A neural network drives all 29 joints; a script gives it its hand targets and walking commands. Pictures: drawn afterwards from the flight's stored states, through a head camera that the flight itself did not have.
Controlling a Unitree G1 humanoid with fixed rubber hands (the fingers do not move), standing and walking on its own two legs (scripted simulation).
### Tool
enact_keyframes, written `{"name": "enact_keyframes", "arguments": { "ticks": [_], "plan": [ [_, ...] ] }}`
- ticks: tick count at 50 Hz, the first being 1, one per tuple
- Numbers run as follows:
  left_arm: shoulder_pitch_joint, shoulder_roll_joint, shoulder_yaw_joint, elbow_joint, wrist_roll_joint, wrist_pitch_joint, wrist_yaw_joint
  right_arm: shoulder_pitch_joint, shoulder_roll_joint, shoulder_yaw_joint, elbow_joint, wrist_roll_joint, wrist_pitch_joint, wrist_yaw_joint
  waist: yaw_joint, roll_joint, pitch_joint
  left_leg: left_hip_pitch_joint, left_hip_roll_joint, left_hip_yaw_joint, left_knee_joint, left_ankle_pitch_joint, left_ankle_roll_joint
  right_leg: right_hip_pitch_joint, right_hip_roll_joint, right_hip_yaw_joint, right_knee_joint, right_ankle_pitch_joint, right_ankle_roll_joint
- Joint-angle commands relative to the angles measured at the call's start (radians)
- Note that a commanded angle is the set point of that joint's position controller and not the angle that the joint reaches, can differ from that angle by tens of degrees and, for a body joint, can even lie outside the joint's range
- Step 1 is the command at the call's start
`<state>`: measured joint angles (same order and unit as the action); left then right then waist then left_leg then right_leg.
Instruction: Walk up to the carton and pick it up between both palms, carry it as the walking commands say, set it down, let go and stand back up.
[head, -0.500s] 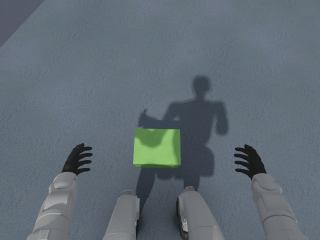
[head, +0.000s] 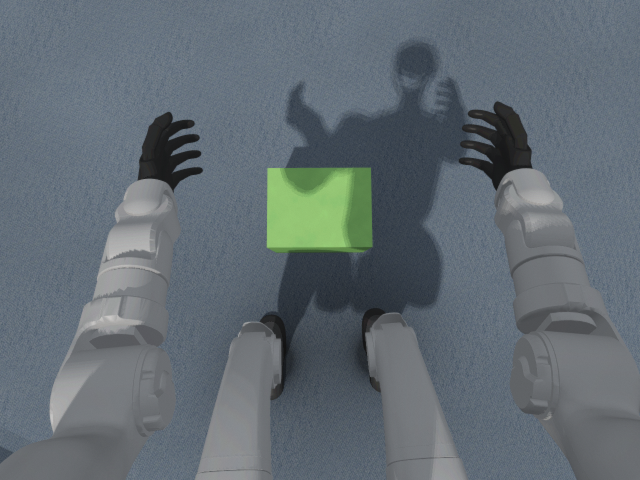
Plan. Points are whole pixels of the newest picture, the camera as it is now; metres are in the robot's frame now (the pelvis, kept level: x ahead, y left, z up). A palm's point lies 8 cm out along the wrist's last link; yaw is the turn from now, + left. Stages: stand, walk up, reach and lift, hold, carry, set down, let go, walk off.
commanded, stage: reach and lift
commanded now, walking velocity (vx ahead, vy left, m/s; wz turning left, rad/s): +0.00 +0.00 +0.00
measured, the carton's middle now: (319, 214) +0.47 -0.01 -0.55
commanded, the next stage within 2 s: none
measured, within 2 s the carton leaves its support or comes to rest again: neither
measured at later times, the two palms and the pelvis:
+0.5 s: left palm (189, 191) +0.46 +0.18 -0.21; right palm (464, 178) +0.45 -0.23 -0.21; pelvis +0.02 -0.01 -0.06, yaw +1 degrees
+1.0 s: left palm (226, 213) +0.45 +0.17 -0.40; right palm (424, 204) +0.45 -0.22 -0.40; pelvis -0.05 +0.00 -0.20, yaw +0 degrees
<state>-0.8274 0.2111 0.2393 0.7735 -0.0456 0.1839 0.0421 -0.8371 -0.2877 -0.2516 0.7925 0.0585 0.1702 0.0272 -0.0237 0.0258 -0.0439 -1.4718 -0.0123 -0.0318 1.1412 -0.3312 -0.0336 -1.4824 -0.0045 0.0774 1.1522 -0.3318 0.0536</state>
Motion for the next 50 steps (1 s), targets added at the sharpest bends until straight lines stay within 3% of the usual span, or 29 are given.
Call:
{"name": "enact_keyframes", "arguments": {
  "ticks": [1,6,8,10,11,14,17,19,21,22,24,25,27,28,29,33,34,35,36,37,39,40,41,42,45,47,48,49,50],
  "plan": [
    [-0.357,0.165,0.036,-0.185,0.004,-0.096,0.008,-0.341,-0.15,-0.039,-0.154,-0.012,-0.095,-0.015,-0.015,-0.057,-1.092,0.506,-0.074,0.104,-0.073,0.196,-0.023,0.516,0.069,-0.156,-0.085,0.234,0.001],
    [-0.236,0.146,0.03,-0.263,0.014,-0.124,0.008,-0.196,-0.121,-0.063,-0.25,-0.011,-0.124,-0.038,-0.031,-0.048,-1.337,0.536,-0.079,0.088,-0.024,0.435,-0.02,0.66,0.073,-0.135,-0.034,0.548,-0.004],
    [-0.173,0.141,0.043,-0.341,0.031,-0.135,0.005,-0.126,-0.103,-0.049,-0.298,-0.006,-0.127,-0.036,0.005,-0.011,-1.408,0.543,-0.079,0.084,-0.005,0.543,-0.023,0.673,0.071,-0.114,-0.014,0.653,-0.014],
    [-0.119,0.141,0.072,-0.292,0.048,-0.134,0.001,-0.107,-0.086,-0.053,-0.288,-0.03,-0.126,-0.037,0.014,-0.036,-1.338,0.432,-0.082,0.084,-0.003,0.525,-0.02,0.669,0.068,-0.103,0.0,0.675,-0.007],
    [-0.136,0.143,0.097,-0.294,0.078,-0.136,0.003,-0.11,-0.073,-0.068,-0.276,-0.031,-0.128,-0.031,0.025,-0.008,-1.307,0.427,-0.078,0.078,0.005,0.533,-0.018,0.574,0.069,-0.101,0.011,0.651,-0.007],
    [-0.127,0.083,0.063,-0.306,0.059,-0.149,-0.003,-0.098,-0.05,-0.061,-0.283,-0.02,-0.148,-0.027,0.0,-0.009,-1.241,0.306,-0.076,0.071,0.043,0.533,-0.029,0.536,0.063,-0.085,0.048,0.706,-0.011],
    [-0.17,0.05,0.03,-0.211,0.049,-0.154,-0.011,-0.148,-0.05,-0.077,-0.208,-0.037,-0.162,-0.022,-0.026,0.008,-1.089,0.208,-0.07,0.069,0.099,0.418,-0.032,0.321,0.058,-0.1,0.089,0.533,-0.006],
    [-0.228,0.047,-0.011,-0.228,0.026,-0.161,-0.01,-0.202,-0.039,-0.067,-0.212,-0.042,-0.167,-0.024,-0.046,-0.01,-1.073,0.136,-0.071,0.066,0.14,0.376,-0.039,0.275,0.06,-0.114,0.139,0.503,-0.007],
    [-0.26,0.073,-0.005,-0.211,0.024,-0.162,-0.001,-0.233,-0.049,-0.07,-0.171,-0.037,-0.166,-0.028,-0.038,-0.011,-1.082,0.107,-0.072,0.074,0.189,0.317,-0.041,0.232,0.06,-0.118,0.189,0.428,-0.002],
    [-0.295,0.091,-0.02,-0.295,0.018,-0.164,0.007,-0.244,-0.053,-0.049,-0.256,-0.01,-0.167,-0.029,-0.025,0.01,-1.175,0.165,-0.075,0.076,0.217,0.355,-0.044,0.249,0.063,-0.122,0.211,0.46,-0.007],
    [-0.293,0.093,-0.03,-0.269,-0.007,-0.145,0.021,-0.251,-0.098,-0.06,-0.228,-0.005,-0.154,-0.04,-0.04,0.005,-1.229,0.138,-0.073,0.087,0.265,0.317,-0.049,0.261,0.063,-0.131,0.255,0.433,-0.006],
    [-0.305,0.14,0.006,-0.318,-0.003,-0.139,0.029,-0.29,-0.125,-0.065,-0.314,0.003,-0.145,-0.046,-0.007,-0.015,-1.337,0.181,-0.076,0.099,0.28,0.334,-0.047,0.308,0.066,-0.14,0.274,0.438,0.0],
    [-0.299,0.156,-0.007,-0.304,0.006,-0.114,0.044,-0.262,-0.142,-0.08,-0.261,-0.005,-0.121,-0.054,-0.02,0.002,-1.354,0.185,-0.07,0.11,0.318,0.26,-0.049,0.258,0.071,-0.162,0.316,0.353,0.005],
    [-0.275,0.18,0.014,-0.291,0.012,-0.11,0.047,-0.255,-0.133,-0.069,-0.245,-0.005,-0.112,-0.058,0.002,-0.018,-1.328,0.132,-0.072,0.118,0.33,0.228,-0.045,0.234,0.066,-0.162,0.33,0.325,0.01],
    [-0.294,0.182,0.008,-0.312,-0.002,-0.097,0.049,-0.29,-0.16,-0.064,-0.302,-0.002,-0.101,-0.061,-0.007,-0.024,-1.379,0.138,-0.073,0.131,0.348,0.198,-0.048,0.272,0.067,-0.16,0.335,0.304,0.009],
    [-0.318,0.176,-0.002,-0.25,-0.007,-0.061,0.068,-0.322,-0.178,-0.048,-0.237,0.016,-0.071,-0.069,-0.001,0.002,-1.298,0.112,-0.068,0.133,0.39,0.066,-0.046,0.132,0.065,-0.177,0.382,0.14,0.008],
    [-0.347,0.171,-0.013,-0.282,-0.008,-0.063,0.068,-0.363,-0.174,-0.036,-0.275,0.036,-0.072,-0.066,0.012,0.014,-1.318,0.112,-0.066,0.136,0.394,0.066,-0.046,0.118,0.067,-0.18,0.388,0.136,0.006],
    [-0.395,0.165,-0.037,-0.316,-0.025,-0.063,0.075,-0.377,-0.188,-0.037,-0.277,0.034,-0.072,-0.068,-0.015,-0.01,-1.366,0.14,-0.065,0.121,0.423,0.094,-0.044,0.115,0.067,-0.186,0.421,0.156,0.007],
    [-0.433,0.18,-0.032,-0.382,-0.044,-0.073,0.077,-0.42,-0.188,-0.007,-0.355,0.066,-0.079,-0.071,0.014,-0.01,-1.413,0.15,-0.069,0.138,0.457,0.132,-0.045,0.137,0.066,-0.172,0.434,0.185,0.003],
    [-0.466,0.18,-0.051,-0.346,-0.057,-0.073,0.082,-0.431,-0.191,-0.001,-0.29,0.065,-0.078,-0.076,-0.007,-0.009,-1.376,0.108,-0.067,0.134,0.479,0.111,-0.042,0.114,0.063,-0.177,0.47,0.18,0.001],
    [-0.516,0.224,-0.049,-0.317,-0.073,-0.067,0.084,-0.491,-0.214,0.018,-0.288,0.082,-0.071,-0.085,-0.001,-0.042,-1.354,0.053,-0.06,0.14,0.508,0.045,-0.032,0.11,0.052,-0.174,0.489,0.123,0.005],
    [-0.552,0.231,-0.056,-0.378,-0.07,-0.067,0.086,-0.506,-0.235,0.013,-0.328,0.095,-0.069,-0.09,-0.004,-0.013,-1.439,0.103,-0.058,0.136,0.522,0.057,-0.033,0.146,0.05,-0.169,0.503,0.139,0.001],
    [-0.569,0.254,-0.051,-0.304,-0.073,-0.062,0.088,-0.531,-0.241,0.021,-0.272,0.099,-0.064,-0.098,-0.003,-0.01,-1.403,0.08,-0.056,0.145,0.549,0.006,-0.03,0.125,0.045,-0.169,0.519,0.082,-0.001],
    [-0.609,0.27,-0.054,-0.391,-0.089,-0.064,0.096,-0.558,-0.262,0.023,-0.331,0.109,-0.064,-0.108,-0.01,-0.021,-1.517,0.137,-0.055,0.144,0.572,0.045,-0.032,0.182,0.044,-0.169,0.539,0.113,-0.004],
    [-0.667,0.288,-0.091,-0.334,-0.134,-0.041,0.103,-0.63,-0.302,0.039,-0.298,0.135,-0.044,-0.125,-0.038,-0.036,-1.541,0.179,-0.044,0.123,0.604,-0.021,-0.025,0.199,0.039,-0.18,0.583,0.039,-0.011],
    [-0.696,0.307,-0.088,-0.341,-0.145,-0.028,0.109,-0.667,-0.292,0.071,-0.316,0.164,-0.026,-0.135,-0.006,-0.049,-1.646,0.232,-0.046,0.123,0.635,0.017,-0.022,0.288,0.042,-0.173,0.613,0.076,-0.007],
    [-0.72,0.34,-0.081,-0.331,-0.155,-0.021,0.117,-0.7,-0.313,0.072,-0.333,0.169,-0.018,-0.146,-0.003,-0.059,-1.698,0.26,-0.046,0.131,0.662,0.009,-0.026,0.352,0.041,-0.173,0.629,0.078,-0.006],
    [-0.76,0.326,-0.094,-0.403,-0.177,-0.023,0.127,-0.731,-0.337,0.056,-0.396,0.183,-0.021,-0.156,-0.029,-0.049,-1.782,0.287,-0.051,0.136,0.693,0.087,-0.025,0.401,0.047,-0.171,0.661,0.172,-0.011],
    [-0.734,0.335,-0.078,-0.423,-0.189,-0.031,0.133,-0.699,-0.346,0.063,-0.437,0.189,-0.027,-0.165,-0.022,-0.057,-1.856,0.307,-0.057,0.15,0.735,0.169,-0.024,0.453,0.051,-0.167,0.698,0.269,-0.01]
  ]
}}
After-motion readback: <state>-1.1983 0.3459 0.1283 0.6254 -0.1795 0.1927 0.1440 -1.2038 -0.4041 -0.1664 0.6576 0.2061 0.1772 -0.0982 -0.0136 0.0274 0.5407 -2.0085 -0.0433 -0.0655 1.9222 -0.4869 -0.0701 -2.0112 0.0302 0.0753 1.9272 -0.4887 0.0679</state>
